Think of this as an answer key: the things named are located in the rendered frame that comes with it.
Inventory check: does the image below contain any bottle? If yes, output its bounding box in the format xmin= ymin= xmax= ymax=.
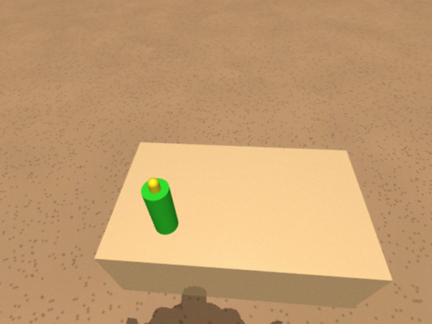
xmin=141 ymin=178 xmax=178 ymax=235

